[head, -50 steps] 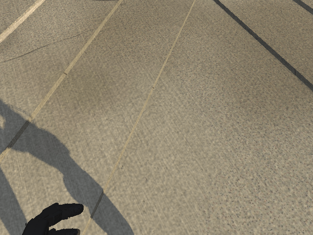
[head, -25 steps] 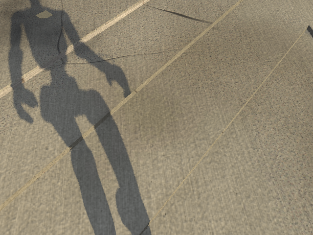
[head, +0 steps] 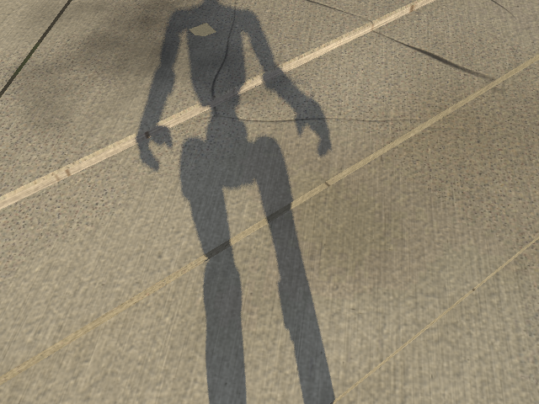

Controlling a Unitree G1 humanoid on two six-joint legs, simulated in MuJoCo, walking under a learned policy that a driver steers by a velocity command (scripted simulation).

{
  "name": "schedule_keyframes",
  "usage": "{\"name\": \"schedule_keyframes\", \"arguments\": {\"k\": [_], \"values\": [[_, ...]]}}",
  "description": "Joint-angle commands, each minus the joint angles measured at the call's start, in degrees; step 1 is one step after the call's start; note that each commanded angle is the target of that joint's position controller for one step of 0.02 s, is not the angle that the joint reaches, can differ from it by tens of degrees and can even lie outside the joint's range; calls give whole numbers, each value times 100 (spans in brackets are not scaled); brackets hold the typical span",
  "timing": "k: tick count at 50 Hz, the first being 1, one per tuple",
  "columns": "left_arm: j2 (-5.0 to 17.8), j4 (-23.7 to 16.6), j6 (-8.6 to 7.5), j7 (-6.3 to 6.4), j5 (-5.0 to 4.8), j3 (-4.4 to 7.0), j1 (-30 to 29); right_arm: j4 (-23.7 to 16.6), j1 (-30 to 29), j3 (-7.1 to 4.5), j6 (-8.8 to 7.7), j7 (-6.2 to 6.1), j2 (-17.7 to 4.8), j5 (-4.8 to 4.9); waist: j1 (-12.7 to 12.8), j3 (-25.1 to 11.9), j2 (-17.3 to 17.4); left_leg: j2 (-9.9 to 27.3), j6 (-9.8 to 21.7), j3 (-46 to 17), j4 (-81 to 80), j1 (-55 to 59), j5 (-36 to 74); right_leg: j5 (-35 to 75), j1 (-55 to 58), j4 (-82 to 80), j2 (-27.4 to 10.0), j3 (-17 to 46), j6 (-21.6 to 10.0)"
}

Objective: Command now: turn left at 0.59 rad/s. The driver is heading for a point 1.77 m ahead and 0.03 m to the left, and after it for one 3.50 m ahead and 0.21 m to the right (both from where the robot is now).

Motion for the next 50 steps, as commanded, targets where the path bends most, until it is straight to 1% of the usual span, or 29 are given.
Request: {"name": "schedule_keyframes", "arguments": {"k": [1, 2, 3, 4, 5, 8, 11, 13, 16, 18, 19, 20, 21, 22, 23, 24, 26, 29, 31, 33, 35, 36, 37, 38, 39, 40, 41, 44, 50], "values": [[1184, -440, -33, 24, 257, 328, 79, -493, 237, -269, -152, 8, -917, -72, -15, -563, -1610, 149, -249, 349, 2356, -1150, -2178, 1935, 935, -1369, -2586, 2543, -1675], [901, -558, -36, 64, 208, 242, -187, -361, 321, -366, -143, 28, -1127, -34, -114, -524, -1128, 307, -328, 331, 2974, -1076, -1802, 1974, 826, -1238, -2332, 1983, -1540], [743, -596, -24, 88, 116, 204, -400, -213, 436, -366, -80, 13, -1020, -14, -189, -422, -896, 361, -429, 442, 3253, -1083, -1481, 1873, 814, -1126, -1926, 1397, -1259], [650, -617, -14, 114, 20, 171, -442, -157, 489, -335, -17, -4, -874, -34, -143, -366, -879, 397, -530, 494, 3564, -1224, -1194, 1833, 936, -1069, -1730, 1064, -1135], [622, -614, 10, 140, -6, 139, -404, -154, 489, -285, 27, 11, -704, -15, -104, -300, -892, 433, -609, 589, 3736, -1261, -1064, 2006, 942, -1072, -1627, 789, -1139], [718, -563, 108, 196, 53, 167, -68, -400, -12, -184, 18, 40, -489, 73, 196, -258, -1111, 637, -757, 996, 3035, -1420, -783, 2154, 1403, -1136, -1526, 329, -1253], [945, -534, 165, 187, 39, 255, 85, -562, -248, -105, -3, 105, -380, 33, 357, -462, -1212, 898, -785, 1162, 2143, -1057, -900, 2379, 1730, -1073, -1749, 179, -1351], [1088, -539, 180, 131, 3, 306, 18, -609, -273, -60, -6, 152, -332, 5, 367, -523, -1255, 953, -701, 1339, 1553, -473, -991, 2547, 1490, -1059, -1816, 29, -1372], [1163, -466, 165, 29, -102, 320, 30, -558, -116, -81, 21, 184, -405, -6, 306, -560, -1287, 825, -515, 1520, 666, 123, -911, 2691, 1427, -900, -1893, 21, -1378], [1127, -419, 157, 6, -213, 291, -117, -395, 235, -90, 20, 208, -360, -17, 51, -572, -1188, 717, -242, 1637, -665, 838, -1, 2578, 1256, -549, -1789, -107, -1178], [970, -303, 133, -6, -246, 233, 73, -330, 356, -110, 13, 197, -441, -31, -8, -582, -989, 702, -60, 1545, -1421, 1472, 745, 2198, 921, -309, -1643, -266, -875], [666, -240, 88, -41, -85, 128, 330, -340, 477, -163, 8, 143, -722, -44, 76, -889, -202, 1343, 138, 694, -1440, 2517, 2168, 1075, 200, 379, -1291, -662, -361], [264, -396, 30, -120, 242, -47, 360, -508, 363, -192, 11, 58, -1141, -130, 251, -980, 1474, 2739, 871, -794, -1059, 3100, 4484, -2029, -1090, 1657, -650, -1085, 228], [633, -459, 55, -40, 84, 83, -81, -451, 444, -103, -107, 109, -814, -291, -198, -1112, 1051, 3078, 1711, -903, -1185, 2269, 3886, -2506, -1098, 2450, -588, -477, 369], [849, -423, 103, -10, -63, 156, -163, -374, 233, -57, -210, 149, -691, -296, -114, -810, 737, 2698, 1613, -502, -1323, 2001, 3245, -2273, -1096, 2842, -645, -347, 384], [832, -345, 146, 13, -86, 181, -99, -298, -38, -43, -272, 152, -636, -240, -5, -627, 705, 2371, 1330, -189, -1373, 1863, 2740, -1934, -1164, 2869, -651, -298, 374], [812, -189, 233, 69, -16, 208, 88, -244, -347, 4, -322, 131, -584, -166, 113, -462, 637, 2162, 1162, 102, -1394, 1556, 2914, -1370, -962, 2941, -615, -254, 456], [531, -95, 233, 60, -50, 118, 267, -119, -477, 90, -327, 104, -325, -179, 189, -558, 639, 1907, 1084, 430, -1362, 1478, 2722, -941, -460, 2171, -582, -328, 496], [434, -141, 225, 55, -36, 53, 65, -3, -401, 84, -305, 109, -355, -184, 37, -515, 660, 1928, 1118, 335, -1325, 1500, 2414, -975, -196, 1459, -554, -385, 463], [486, -135, 218, 45, -53, 44, 69, 119, -360, 86, -287, 123, -389, -183, -10, -502, 658, 2009, 1176, 113, -1315, 1485, 2056, -911, 69, 874, -515, -413, 410], [430, -8, 189, 22, -28, 17, 327, 230, -488, 149, -289, 136, -273, -119, 206, -430, 527, 1877, 982, 106, -1259, 1229, 1425, 58, 696, -340, -449, -492, 277], [497, 23, 167, 12, 57, 5, 380, 349, -315, 183, -319, 149, -184, -110, 233, -405, 309, 1724, 716, 151, -1269, 1012, 981, 940, 1140, -832, -529, -336, 173], [770, -1, 151, 31, 99, 35, 420, 433, -133, 206, -363, 164, -124, -200, 95, -431, -78, 1444, 413, 334, -1093, 814, 439, 1918, 1468, -815, -915, 83, 30], [1098, 114, 145, 30, 15, 124, 284, 467, 121, 166, -382, 181, -152, -226, -259, -348, -797, 1069, 183, 722, -1228, 934, 21, 1323, 1060, -507, -933, -20, -220], [751, 68, 112, -12, -18, 64, 170, 518, -207, 168, -363, 158, -272, -257, 17, -256, -654, 955, 10, 853, -1071, 1266, -24, 513, 618, -667, -819, -29, -309], [589, 108, 73, -26, 34, 7, 142, 518, -380, 141, -338, 135, -288, -216, 53, -158, -609, 944, -4, 879, -973, 1329, 24, 199, 452, -772, -772, -38, -251], [583, 146, 34, -23, 67, -3, 92, 559, -402, 148, -304, 93, -217, -189, 40, -153, -626, 979, 28, 867, -935, 1384, 164, 194, 398, -812, -723, -67, -179], [475, 282, -59, -4, 42, -56, 213, 735, -270, 133, -233, 50, -186, -177, 73, -123, -520, 996, 60, 833, -966, 1343, 442, 338, 500, -758, -648, -162, -87], [471, 489, -40, 52, 23, -93, 239, 1175, -117, 107, -258, 31, -151, -148, 105, -84, -233, 987, -34, 873, -1011, 1321, 646, 389, 623, -737, -574, -206, -128]]}}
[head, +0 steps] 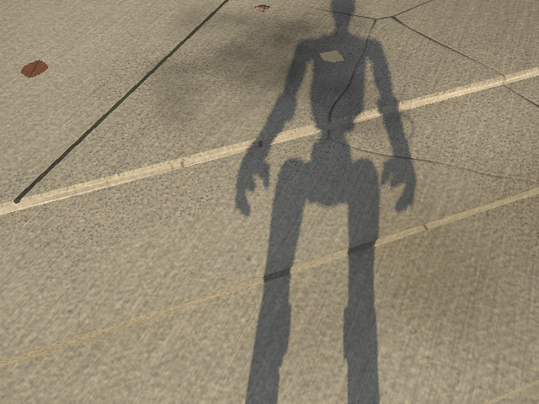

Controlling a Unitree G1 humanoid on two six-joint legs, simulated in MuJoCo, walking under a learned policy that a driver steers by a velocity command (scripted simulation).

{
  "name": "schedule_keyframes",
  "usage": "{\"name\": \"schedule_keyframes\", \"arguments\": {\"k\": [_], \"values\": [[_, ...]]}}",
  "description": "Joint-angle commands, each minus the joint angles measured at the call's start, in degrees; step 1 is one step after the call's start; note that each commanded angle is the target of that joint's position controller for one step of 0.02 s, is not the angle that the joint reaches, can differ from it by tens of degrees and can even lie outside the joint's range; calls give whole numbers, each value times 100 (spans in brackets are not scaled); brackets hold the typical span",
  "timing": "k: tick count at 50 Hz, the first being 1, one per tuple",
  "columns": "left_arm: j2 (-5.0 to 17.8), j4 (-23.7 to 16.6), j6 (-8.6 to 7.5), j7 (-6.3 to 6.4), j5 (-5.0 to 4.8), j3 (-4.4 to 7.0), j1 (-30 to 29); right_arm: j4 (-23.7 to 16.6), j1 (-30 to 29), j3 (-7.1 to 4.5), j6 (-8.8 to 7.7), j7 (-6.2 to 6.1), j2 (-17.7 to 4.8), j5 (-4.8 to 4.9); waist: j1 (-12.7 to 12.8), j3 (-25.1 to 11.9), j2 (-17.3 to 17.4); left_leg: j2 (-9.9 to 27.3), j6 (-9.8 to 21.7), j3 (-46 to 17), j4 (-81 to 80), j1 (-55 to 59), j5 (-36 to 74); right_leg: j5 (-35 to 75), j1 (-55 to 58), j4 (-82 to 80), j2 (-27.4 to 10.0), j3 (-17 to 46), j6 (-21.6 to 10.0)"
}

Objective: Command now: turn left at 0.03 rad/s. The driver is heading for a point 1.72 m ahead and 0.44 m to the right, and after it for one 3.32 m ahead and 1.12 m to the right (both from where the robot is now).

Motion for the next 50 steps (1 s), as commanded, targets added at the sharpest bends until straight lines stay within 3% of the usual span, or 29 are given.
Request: {"name": "schedule_keyframes", "arguments": {"k": [1, 19, 21, 23, 24, 25, 26, 27, 29, 31, 32, 33, 34, 35, 36, 37, 39, 42, 45, 48, 50], "values": [[720, -169, -59, 38, -8, 140, -32, -139, -173, -138, -86, -33, -565, 13, 46, -138, -58, 258, 73, -295, -425, 112, 746, 670, -154, -589, -262, 285, -112], [634, 463, -26, 44, -35, 62, 57, 879, 21, -100, -87, -132, -599, 48, 2, -83, -60, 262, 6, -189, -488, 246, 976, 896, -105, -694, -112, 187, -160], [682, 565, 8, 75, -77, 85, 188, 998, 131, -92, -71, -144, -547, 87, 8, -135, -165, 29, 54, 68, -300, 131, -407, -640, -138, -770, -21, 178, -277], [872, 539, 20, 112, -136, 150, 248, 942, 28, -96, -124, -138, -537, 118, 69, 313, -455, -121, 148, 226, 137, -617, -1746, -2492, -429, -1099, -341, 741, -609], [991, 558, -19, 114, -166, 188, 426, 869, -103, -80, -206, -114, -471, 124, 150, 495, -694, -124, 167, 302, 517, -1008, -1684, -2995, -393, -1410, -728, 1308, -841], [1156, 613, -71, 110, -197, 248, 613, 810, -179, -54, -307, -70, -351, 145, 178, 566, -1016, -102, 162, 443, 1057, -1248, -1287, -3300, -285, -1792, -1261, 2037, -1134], [1243, 635, -123, 112, -215, 293, 682, 764, -257, -45, -396, -20, -323, 164, 194, 700, -1101, 105, 219, 299, 1438, -1346, -1066, -3219, -403, -2026, -1643, 2558, -1380], [1211, 594, -170, 105, -200, 296, 593, 759, -231, -55, -465, 31, -339, 204, 113, 744, -1043, 241, 300, 207, 1553, -1422, -1160, -2954, -411, -2060, -1771, 2676, -1452], [1114, 417, -203, 60, -259, 285, 147, 856, 60, -58, -566, 104, -320, 251, -178, 672, -870, 294, 473, 289, 595, -769, -1130, -2231, -582, -1840, -1493, 2050, -1200], [945, 258, -188, 17, -274, 248, -183, 1325, 987, -148, -576, 112, -401, 180, -540, 339, -488, 1, 417, 424, -301, 1030, -35, -1231, -1388, -942, -734, 997, -809], [582, 174, -225, -27, -201, 137, -276, 1474, 1640, -232, -571, 90, -666, 156, -734, 20, 414, 775, 605, -787, -837, 1785, -505, -636, -1959, 587, -226, 284, -495], [386, -74, -315, -5, -194, 93, -314, 1549, 2270, -387, -599, 142, -1376, 176, -839, -147, 1795, 1999, 1381, -3113, -1686, 2369, -1195, -1166, -3063, 2249, 396, -257, -203], [628, -83, -392, -6, -296, 154, -367, 1488, 2040, -256, -703, 170, -1030, 95, -682, 77, 1141, 2365, 1712, -3732, -1822, 2155, -1433, -1676, -3593, 3490, 190, 358, -242], [641, -47, -459, -64, -394, 160, -240, 1359, 1688, -163, -784, 174, -718, 97, -462, 366, 695, 2230, 1603, -3255, -1782, 2132, -1326, -1173, -4017, 3990, -58, 614, -370], [627, 23, -508, -109, -382, 162, -152, 1256, 1440, -120, -821, 197, -625, 102, -329, 374, 513, 1987, 1391, -2663, -1802, 2099, -1039, -616, -4126, 4056, -274, 541, -458], [679, 14, -547, -134, -314, 196, -244, 1209, 1319, -90, -809, 222, -592, 115, -280, 433, 355, 1862, 1234, -2237, -1852, 2102, -431, -181, -4232, 3932, -404, 463, -465], [624, -9, -540, -227, -221, 227, -334, 1211, 1425, 20, -720, 214, -316, 68, -237, 316, 444, 1505, 1020, -1371, -1890, 1868, 915, 323, -3842, 3574, -548, 252, -360], [331, -215, -444, -289, -182, 138, -813, 1203, 1630, 41, -615, 90, -455, 32, -316, 383, 401, 1306, 1057, -705, -2015, 1481, 1926, 769, -3647, 2820, -493, -88, -73], [125, -480, -402, -299, -185, 13, -1484, 1134, 1747, 39, -564, -1, -631, 9, -454, 577, 453, 1220, 1022, -366, -2207, 912, 1962, 1312, -3061, 1739, -292, -343, 9], [205, -748, -391, -332, -231, -16, -1975, 1203, 2015, 8, -538, -26, -706, 107, -475, 820, 527, 1450, 990, -329, -2367, 1171, 1957, 1380, -2985, 898, -222, -341, -168], [284, -847, -405, -366, -199, -1, -1988, 1204, 2064, -46, -504, -5, -823, 140, -333, 715, 634, 1653, 990, -274, -2248, 1326, 2584, 954, -2583, 899, -45, -550, -375]]}}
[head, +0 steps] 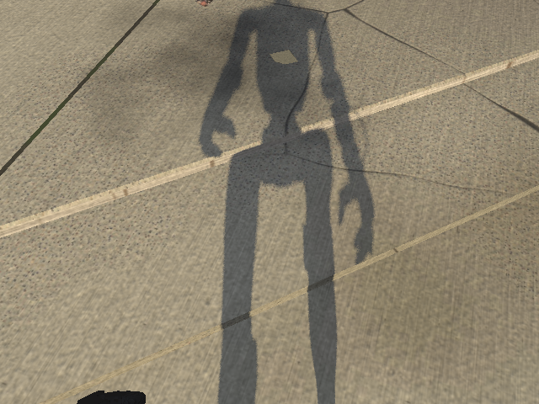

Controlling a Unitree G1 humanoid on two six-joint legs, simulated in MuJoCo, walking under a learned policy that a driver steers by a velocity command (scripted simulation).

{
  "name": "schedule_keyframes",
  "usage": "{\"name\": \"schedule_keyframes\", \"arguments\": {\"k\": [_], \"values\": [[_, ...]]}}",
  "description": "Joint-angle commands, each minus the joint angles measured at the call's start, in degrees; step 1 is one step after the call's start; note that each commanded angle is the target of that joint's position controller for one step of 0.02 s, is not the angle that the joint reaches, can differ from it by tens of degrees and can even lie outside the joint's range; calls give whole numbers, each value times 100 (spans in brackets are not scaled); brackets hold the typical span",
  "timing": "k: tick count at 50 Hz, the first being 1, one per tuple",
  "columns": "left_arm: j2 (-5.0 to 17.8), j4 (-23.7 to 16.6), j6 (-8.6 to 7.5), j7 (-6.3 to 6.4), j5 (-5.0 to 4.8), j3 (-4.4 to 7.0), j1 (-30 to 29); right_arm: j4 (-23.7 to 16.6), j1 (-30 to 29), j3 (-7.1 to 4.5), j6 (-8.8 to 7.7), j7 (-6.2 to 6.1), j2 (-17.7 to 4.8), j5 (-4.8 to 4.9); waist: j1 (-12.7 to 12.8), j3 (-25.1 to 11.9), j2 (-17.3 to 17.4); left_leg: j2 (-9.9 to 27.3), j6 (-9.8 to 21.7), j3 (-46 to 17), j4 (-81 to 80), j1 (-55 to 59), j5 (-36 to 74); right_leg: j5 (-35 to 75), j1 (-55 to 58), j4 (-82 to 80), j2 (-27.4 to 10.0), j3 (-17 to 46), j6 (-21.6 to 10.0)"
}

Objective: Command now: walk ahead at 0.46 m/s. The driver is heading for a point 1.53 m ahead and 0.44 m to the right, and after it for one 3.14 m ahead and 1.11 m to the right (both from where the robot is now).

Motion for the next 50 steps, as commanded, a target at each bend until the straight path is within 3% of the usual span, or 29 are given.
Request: {"name": "schedule_keyframes", "arguments": {"k": [1, 2, 3, 4, 5, 6, 7, 8, 9, 11, 13, 14, 16, 18, 22, 26, 28, 29, 30, 31, 32, 33, 34, 36, 38, 40, 44, 47, 50], "values": [[471, -603, -101, -41, -3, 106, -548, -168, 93, -230, 8, -37, -1155, 50, 477, 551, 881, 1622, 790, -467, 96, -586, 3919, -261, 476, -199, 260, -187, -313], [676, -448, -104, -22, 8, 220, 139, -193, 4, -226, 30, -41, -1142, 1, 861, 12, 1039, 1525, 722, -234, 795, -600, 5416, -414, 1384, -3, 562, -455, -466], [871, -145, -103, -3, -17, 362, 920, -227, 154, -163, 62, -36, -911, -14, 1135, -626, 961, 1223, 561, 35, 1897, -1053, 6515, -512, 2744, 53, 800, -566, -640], [970, 105, -83, 10, -23, 483, 1734, -286, 225, -105, 46, -2, -811, 0, 1434, -1187, 755, 989, 286, 129, 3196, -2436, 6092, -817, 4499, -17, 380, 210, -935], [1359, 297, -10, 82, 18, 639, 2694, -391, 222, -16, -48, 56, -696, -3, 1749, -2043, -217, 326, 17, 118, 5279, -3682, 3567, -2544, 5922, -990, -903, 2476, -1448], [1237, 466, 17, 102, 37, 532, 2732, -465, -45, 2, -192, 127, -545, -8, 1554, -2326, -976, -104, 105, -608, 6619, -4182, -639, -3051, 5925, -2207, -1563, 4236, -1557], [1078, 382, -42, 100, 102, 437, 2097, -680, -596, -145, -310, 156, -907, 160, 1347, -1398, -717, 79, 226, -912, 7325, -4656, -730, -2811, 4970, -2537, -1565, 4142, -1379], [899, 275, -113, 84, 126, 372, 1528, -855, -1027, -188, -366, 137, -979, 236, 1124, -751, -233, 357, 349, -789, 7160, -4649, -334, -2191, 3995, -2657, -1436, 3455, -1237], [634, 294, -199, 26, 158, 295, 1166, -885, -1098, -204, -351, 92, -824, 225, 840, -350, 37, 608, 394, -695, 6871, -4413, 11, -1459, 3177, -2820, -1218, 2762, -1156], [231, 411, -261, -50, 174, 202, 923, -761, -700, -238, -184, 2, -565, 177, 431, -193, -275, 802, 452, -674, 6681, -3941, 156, -1041, 2488, -3026, -870, 1890, -1062], [245, 541, -260, -15, 125, 193, 1049, -782, -688, -252, -57, -23, -489, 145, 291, -14, -291, 868, 420, -592, 6307, -4012, 250, -1018, 2197, -3235, -767, 1484, -1079], [415, 571, -253, 32, 124, 228, 1147, -859, -881, -252, -19, -32, -524, 110, 290, 115, -270, 895, 339, -484, 6008, -4220, 406, -1016, 2141, -3387, -759, 1356, -1146], [638, 616, -265, 121, 156, 262, 1384, -1039, -1424, -277, -16, -16, -648, 20, 375, 236, -152, 986, 152, -446, 5509, -4737, 942, -873, 2269, -3555, -865, 1340, -1241], [773, 662, -256, 199, 147, 294, 1646, -1180, -1891, -284, -50, 20, -695, -1, 498, 243, -79, 988, 2, -406, 4764, -5047, 1497, -644, 2538, -3583, -874, 1198, -1222], [933, 693, -212, 299, 71, 332, 1981, -1320, -2614, -223, -93, 110, -601, 45, 728, 229, -163, 729, -174, -126, 3328, -4556, 2123, -334, 2744, -3558, -788, 715, -1068], [976, 832, -106, 309, -8, 383, 2309, -1491, -3082, -207, -117, 215, -707, 85, 852, 369, -148, 653, -77, -193, 2513, -4447, 1857, -296, 3476, -3228, -1050, 730, -932], [1020, 836, -23, 312, -9, 415, 2286, -1473, -2888, -267, -178, 250, -863, 96, 693, 298, -209, 533, 3, -191, 2166, -3965, 1540, -99, 3645, -2879, -1122, 873, -852], [1063, 800, 16, 316, 3, 424, 2171, -1368, -2469, -349, -209, 241, -1008, 86, 432, 86, -281, 363, 69, -73, 2026, -3357, 1343, 600, 3622, -2402, -1021, 846, -776], [837, 792, 52, 292, 44, 352, 2266, -1104, -1629, -526, -242, 208, -1350, 88, 88, -489, 18, 203, 238, 55, 1814, -2073, 1213, 1478, 3408, -1191, -626, 594, -597], [682, 591, 61, 275, 121, 261, 2074, -847, -412, -658, -237, 136, -1714, 33, -429, -1403, 268, 1068, 541, -848, 1808, -297, 864, 765, 2365, 598, -302, 348, -354], [-81, 450, -63, 232, 139, 85, 2565, -716, -70, -750, -199, 120, -2245, -52, -17, -1839, 1749, 2379, 1284, -3160, 1473, 1484, 900, -2351, 67, 2559, 659, 268, 19], [388, 514, -192, 246, -77, 187, 2392, -723, -111, -629, -229, 115, -1715, -85, -144, -1969, 1419, 2499, 1444, -3840, 984, 1151, 526, -2654, -442, 3477, 501, 1033, -21], [717, 391, -244, 242, -215, 277, 1995, -836, -550, -503, -263, 103, -1283, -81, -69, -1325, 1132, 2361, 1264, -2998, 979, 574, 704, -2265, -759, 3794, 173, 1054, -111], [683, 306, -183, 283, -136, 323, 1586, -962, -1309, -345, -287, 131, -807, -86, 203, -638, 692, 1987, 948, -1884, 596, -701, 805, -1440, -513, 3562, -279, 913, -131], [504, 277, -7, 243, -125, 360, 1677, -917, -1487, -282, -314, 119, -620, -151, 459, -247, 828, 1734, 795, -1117, 214, -1425, 1026, -1006, -74, 3280, -425, 935, -147], [303, 157, 128, 208, -93, 337, 1572, -834, -1385, -320, -317, 61, -758, -154, 543, -18, 669, 1722, 817, -565, 102, -1613, 1708, -859, -263, 3232, -443, 877, -101], [205, -153, 234, 153, 5, 316, 1078, -804, -1208, -369, -261, -68, -937, -207, 520, 182, 470, 1670, 819, 217, 41, -1542, 2209, -116, -681, 2336, -382, 745, 64], [150, -411, 245, 45, 33, 267, 458, -840, -1026, -383, -208, -132, -1040, -165, 340, 371, 411, 1641, 729, 658, 8, -1444, 2205, 486, -540, 1349, -319, 377, 17], [64, -762, 235, -72, 12, 189, -246, -812, -694, -451, -93, -149, -1243, -44, 127, 624, 356, 1771, 685, 896, 9, -993, 2505, 4, -517, 466, -169, -100, -135]]}}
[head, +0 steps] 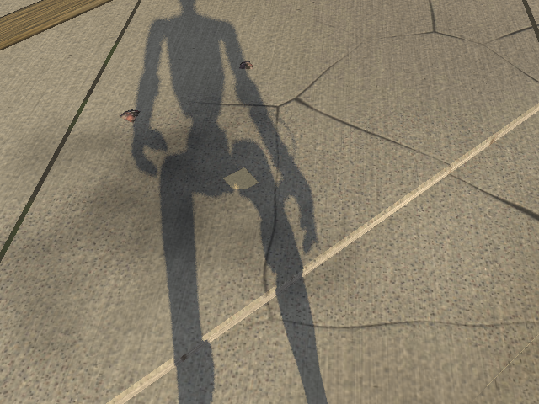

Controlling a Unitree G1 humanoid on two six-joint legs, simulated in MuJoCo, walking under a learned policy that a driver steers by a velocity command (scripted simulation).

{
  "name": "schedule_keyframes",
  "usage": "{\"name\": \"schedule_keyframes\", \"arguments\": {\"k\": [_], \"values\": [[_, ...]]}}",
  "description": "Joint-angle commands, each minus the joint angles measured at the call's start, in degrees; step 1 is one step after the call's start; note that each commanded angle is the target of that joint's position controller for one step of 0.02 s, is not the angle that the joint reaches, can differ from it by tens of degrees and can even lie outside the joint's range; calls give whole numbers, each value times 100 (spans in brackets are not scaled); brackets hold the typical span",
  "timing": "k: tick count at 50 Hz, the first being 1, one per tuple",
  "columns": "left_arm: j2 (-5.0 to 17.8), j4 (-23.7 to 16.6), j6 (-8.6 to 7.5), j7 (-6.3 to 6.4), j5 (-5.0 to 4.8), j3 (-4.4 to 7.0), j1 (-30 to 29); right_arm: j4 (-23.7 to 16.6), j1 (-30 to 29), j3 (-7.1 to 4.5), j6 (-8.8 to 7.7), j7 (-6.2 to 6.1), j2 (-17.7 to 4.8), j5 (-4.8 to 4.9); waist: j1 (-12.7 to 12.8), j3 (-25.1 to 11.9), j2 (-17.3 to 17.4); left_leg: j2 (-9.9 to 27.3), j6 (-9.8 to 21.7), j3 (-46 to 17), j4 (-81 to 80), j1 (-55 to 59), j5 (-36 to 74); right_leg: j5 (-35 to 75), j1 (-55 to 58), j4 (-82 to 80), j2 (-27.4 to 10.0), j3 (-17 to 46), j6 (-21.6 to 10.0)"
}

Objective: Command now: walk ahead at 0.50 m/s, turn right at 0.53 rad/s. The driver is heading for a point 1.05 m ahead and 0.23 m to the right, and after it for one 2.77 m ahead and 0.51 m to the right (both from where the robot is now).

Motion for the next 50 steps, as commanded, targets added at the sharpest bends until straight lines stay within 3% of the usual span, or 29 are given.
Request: {"name": "schedule_keyframes", "arguments": {"k": [1, 3, 4, 5, 6, 7, 8, 9, 10, 11, 13, 15, 17, 20, 23, 26, 28, 29, 30, 31, 32, 33, 34, 36, 40, 43, 47, 50], "values": [[86, -688, -59, -132, 0, -52, -895, -318, 76, -238, 50, -51, -1110, 98, -7, 653, 396, 1715, 805, -334, -449, -176, 2856, -308, 20, -666, 140, -471, -170], [340, -755, -41, -172, 9, 80, -503, -393, -22, -281, 131, -69, -1269, 139, 357, 230, 667, 1785, 734, -92, 449, 44, 5358, -1070, 786, -514, 617, -902, -433], [552, -667, -39, -183, -32, 201, 76, -449, -133, -287, 165, -84, -1320, 164, 733, -144, 822, 1720, 654, 40, 1310, -58, 6488, -1167, 1587, -540, 881, -1017, -597], [906, -472, -41, -152, -67, 401, 992, -512, -282, -276, 166, -85, -1355, 202, 1252, -679, 782, 1503, 479, 125, 2474, -495, 6505, -725, 2991, -1047, 1127, -905, -837], [1543, -244, 1, -20, -84, 689, 1885, -759, -99, -177, 90, -49, -1068, 155, 1461, -1282, 62, 976, 73, 177, 4303, -2520, 5155, -1419, 5219, -1513, 548, 609, -1450], [1839, -304, 42, 90, -141, 747, 1946, -957, -197, -6, -103, 39, -662, 110, 1263, -1965, -1131, -149, -180, -529, 6612, -3995, -511, -2794, 6308, -2875, -903, 3854, -2258], [1444, -425, -45, 121, 77, 539, 1745, -1123, -670, -88, -351, 187, -912, 269, 1272, -2269, -697, -28, 72, -2026, 7271, -4501, -810, -3076, 6218, -3488, -1154, 4752, -2130], [1148, -444, -151, 120, 162, 439, 1513, -1256, -1132, -100, -433, 225, -920, 413, 1226, -1531, -343, 185, 223, -2022, 7216, -4729, -600, -2638, 5536, -3497, -1075, 4124, -1858], [981, -427, -253, 77, 101, 383, 1171, -1344, -1254, -79, -474, 199, -782, 335, 892, -888, 167, 415, 300, -2023, 6663, -4674, -348, -1880, 4652, -3468, -832, 3463, -1677], [723, -466, -322, 53, 85, 300, 818, -1281, -1181, -128, -440, 155, -813, 211, 604, -671, 278, 641, 336, -2057, 6109, -4267, -153, -1327, 3963, -3490, -569, 2837, -1493], [616, -595, -328, 75, 73, 269, 474, -1282, -928, -139, -291, 130, -759, 183, 283, -363, 110, 721, 251, -1991, 5476, -3781, -219, -1130, 3108, -3681, -259, 2287, -1469], [715, -631, -375, 130, 44, 284, 551, -1336, -1017, -140, -188, 130, -740, 65, 239, -241, 132, 670, 82, -1824, 4900, -3683, 53, -783, 2674, -3842, -191, 2047, -1498], [913, -608, -386, 210, 28, 349, 794, -1502, -1467, -94, -152, 109, -654, -9, 374, -74, 16, 588, -109, -1734, 4028, -3786, 663, -766, 2453, -3936, -129, 1843, -1487], [1039, -616, -344, 267, 4, 398, 1020, -1650, -2104, -19, -171, 154, -547, 41, 607, -10, -247, 287, -243, -1657, 2618, -3405, 1654, -764, 2270, -3784, 63, 1566, -1254], [1094, -566, -304, 261, -60, 427, 1273, -1761, -2428, -18, -197, 227, -649, 152, 764, -132, -368, 96, -310, -1696, 1965, -2971, 1901, -1037, 2412, -3500, -26, 1732, -1103], [1012, -564, -244, 279, -43, 411, 1326, -1784, -2327, -121, -254, 274, -934, 192, 634, -233, -504, 88, -181, -1865, 1584, -2586, 1546, -1365, 2784, -2971, -161, 2204, -935], [798, -634, -207, 290, 9, 342, 1233, -1581, -1583, -232, -301, 256, -1075, 170, 211, -458, -594, 82, 29, -1741, 1292, -1602, 1164, -1232, 2655, -2237, 102, 2207, -700], [425, -705, -211, 278, 56, 214, 1211, -1433, -774, -328, -331, 222, -1329, 85, -146, -989, -184, 754, 316, -2340, 1155, -424, 796, -1436, 2158, -818, 486, 1786, -441], [19, -843, -258, 280, 70, 107, 1751, -1378, -324, -397, -286, 209, -1770, -64, 123, -1473, 1316, 1991, 925, -4384, 741, 1053, 131, -2968, 673, 975, 1167, 1090, -67], [427, -883, -298, 283, -142, 146, 2085, -1198, -124, -425, -233, 269, -1725, 7, 216, -1489, 2130, 2424, 1440, -6038, 211, 1208, -1531, -2956, -443, 2079, 930, 1016, -13], [864, -783, -281, 297, -156, 223, 1791, -1338, -398, -302, -220, 277, -1191, 62, 64, -940, 1370, 2172, 1332, -5497, 75, 730, -1894, -2418, -637, 2548, 666, 1117, 14], [938, -818, -260, 293, -77, 243, 1398, -1348, -631, -222, -193, 281, -937, 61, 58, -526, 972, 1902, 1176, -4627, 102, 137, -1219, -1972, -569, 2562, 525, 971, 20], [854, -853, -254, 287, 5, 233, 1183, -1337, -794, -168, -169, 285, -815, 9, 133, -318, 750, 1654, 1131, -4074, 33, -352, -547, -1696, -371, 2382, 415, 963, 22], [671, -930, -266, 222, 19, 210, 1069, -1258, -845, -118, -195, 257, -712, -5, 299, -176, 774, 1412, 1092, -3420, -122, -823, 319, -1441, -15, 1914, 225, 944, -29], [399, -1115, -273, 180, 94, 86, 659, -1048, -555, -185, -233, 224, -957, 106, 290, -135, 614, 1388, 1279, -2696, -384, -808, 1734, -979, -26, 724, 100, 557, 92], [244, -1239, -299, 119, 61, -10, 147, -960, -385, -213, -160, 195, -1099, 152, 123, -67, 628, 1235, 1177, -2159, -472, -873, 1980, -217, 329, -436, 108, 286, 138], [314, -1396, -303, 37, -17, -15, -421, -803, -7, -225, -69, 210, -1226, 225, -57, 114, 719, 1316, 1062, -1940, -466, -819, 1896, 203, 852, -1327, 296, 72, 92], [488, -1496, -314, -14, -15, 44, -525, -699, 53, -255, 8, 198, -1327, 261, 73, 193, 792, 1539, 935, -1932, -218, -437, 2367, -114, 1081, -1722, 377, 61, -146]]}}
Keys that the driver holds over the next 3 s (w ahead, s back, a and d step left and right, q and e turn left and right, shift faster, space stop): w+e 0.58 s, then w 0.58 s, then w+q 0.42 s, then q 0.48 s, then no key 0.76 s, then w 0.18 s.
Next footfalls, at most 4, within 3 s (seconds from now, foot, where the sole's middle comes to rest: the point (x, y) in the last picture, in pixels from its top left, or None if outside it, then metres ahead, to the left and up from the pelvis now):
0.10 right None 0.26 -0.13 -0.74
0.58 left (245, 383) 0.53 0.05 -0.74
1.08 right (380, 325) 0.65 -0.30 -0.74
1.62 left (326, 206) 1.03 -0.21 -0.70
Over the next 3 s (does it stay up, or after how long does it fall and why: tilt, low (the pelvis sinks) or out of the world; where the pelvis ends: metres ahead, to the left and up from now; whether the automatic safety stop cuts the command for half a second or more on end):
stays up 1.06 -0.31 0.07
